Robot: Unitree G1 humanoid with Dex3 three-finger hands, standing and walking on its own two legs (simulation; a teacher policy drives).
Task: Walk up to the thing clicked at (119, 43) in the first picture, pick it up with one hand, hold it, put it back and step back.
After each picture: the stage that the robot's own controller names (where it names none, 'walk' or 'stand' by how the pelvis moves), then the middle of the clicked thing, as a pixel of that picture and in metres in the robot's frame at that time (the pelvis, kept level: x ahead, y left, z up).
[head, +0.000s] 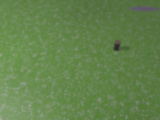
stand; (117, 45) +1.35 -0.36 -0.72
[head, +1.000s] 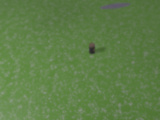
walk; (91, 48) +1.27 +0.04 -0.69
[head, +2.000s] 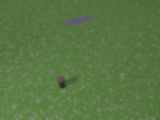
walk; (61, 82) +0.83 +0.28 -0.71
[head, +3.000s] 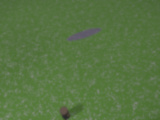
walk; (64, 113) +0.53 +0.25 -0.71
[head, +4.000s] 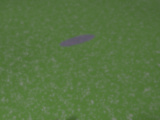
stand; out of the picture +0.44 +0.21 -0.71
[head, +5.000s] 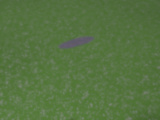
stand; out of the picture +0.42 +0.21 -0.72
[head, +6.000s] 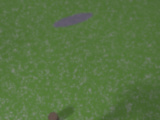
walk; (53, 118) +0.34 +0.21 -0.69
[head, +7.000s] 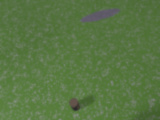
stand; (74, 104) +0.45 +0.17 -0.68
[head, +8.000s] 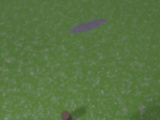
walk; (66, 117) +0.40 +0.23 -0.70
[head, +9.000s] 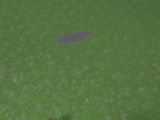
stand; out of the picture +0.43 +0.21 -0.71
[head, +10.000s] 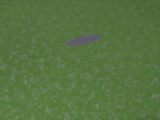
stand; out of the picture +0.39 +0.19 -0.70
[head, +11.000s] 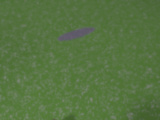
stand; out of the picture +0.38 +0.24 -0.69
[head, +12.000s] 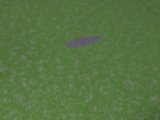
stand; out of the picture +0.38 +0.20 -0.72
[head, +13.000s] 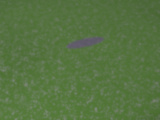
stand; out of the picture +0.38 +0.21 -0.72
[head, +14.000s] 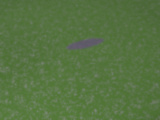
stand; out of the picture +0.37 +0.22 -0.72
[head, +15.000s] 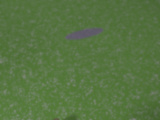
go down; out of the picture +0.38 +0.21 -0.72
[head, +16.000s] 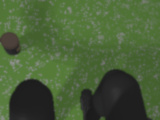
go down; (11, 44) +0.50 +0.21 -0.30
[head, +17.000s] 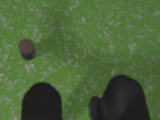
approach; (27, 50) +0.50 +0.19 -0.31
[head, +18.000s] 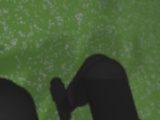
close in; out of the picture +0.49 +0.24 -0.24
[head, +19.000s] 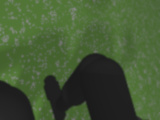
close; out of the picture +0.48 +0.25 -0.25
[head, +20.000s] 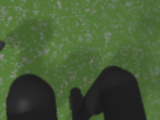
lift; out of the picture +0.43 +0.25 -0.18
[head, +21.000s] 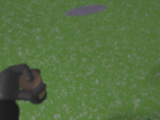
lift; (34, 88) +0.33 +0.18 -0.02
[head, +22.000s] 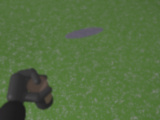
hold; (41, 93) +0.32 +0.16 -0.02
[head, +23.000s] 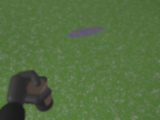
hold; (41, 95) +0.32 +0.17 -0.03
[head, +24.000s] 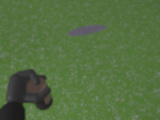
crouch; (40, 94) +0.32 +0.17 -0.03
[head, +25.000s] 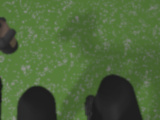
crouch; (3, 38) +0.49 +0.21 -0.13
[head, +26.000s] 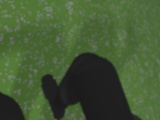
lower; out of the picture +0.46 +0.23 -0.26
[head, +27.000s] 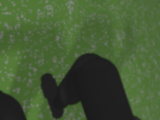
lower; out of the picture +0.45 +0.24 -0.26
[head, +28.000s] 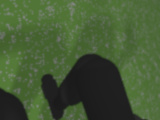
lower; out of the picture +0.45 +0.24 -0.26
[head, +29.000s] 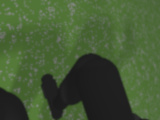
lower; out of the picture +0.45 +0.24 -0.27
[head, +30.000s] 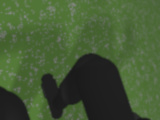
loosen; out of the picture +0.45 +0.24 -0.27
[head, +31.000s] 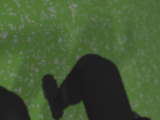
withdraw; out of the picture +0.45 +0.24 -0.27
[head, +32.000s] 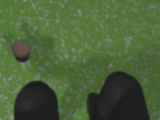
stand; (21, 52) +0.45 +0.20 -0.30
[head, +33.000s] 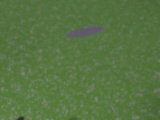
stand; out of the picture +0.38 +0.18 -0.64
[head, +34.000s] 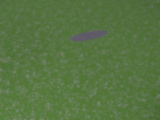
stand; out of the picture +0.37 +0.18 -0.67
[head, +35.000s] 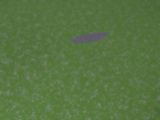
stand; out of the picture +0.37 +0.18 -0.67
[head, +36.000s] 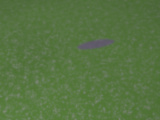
stand; out of the picture +0.39 +0.18 -0.72
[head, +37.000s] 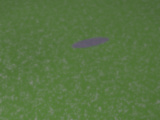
stand; out of the picture +0.36 +0.20 -0.72
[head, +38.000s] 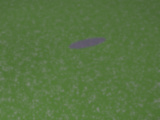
walk; out of the picture +0.36 +0.20 -0.72
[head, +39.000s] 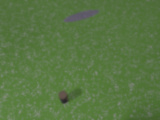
walk; (63, 97) +0.56 +0.21 -0.70
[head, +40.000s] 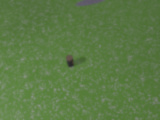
walk; (70, 61) +0.95 +0.21 -0.70
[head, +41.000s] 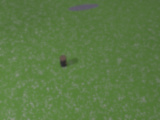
stand; (63, 61) +1.01 +0.20 -0.70
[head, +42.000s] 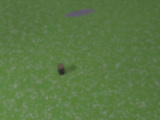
stand; (61, 69) +0.96 +0.23 -0.73
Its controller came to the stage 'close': yes
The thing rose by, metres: 0.70
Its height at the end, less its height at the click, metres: +0.00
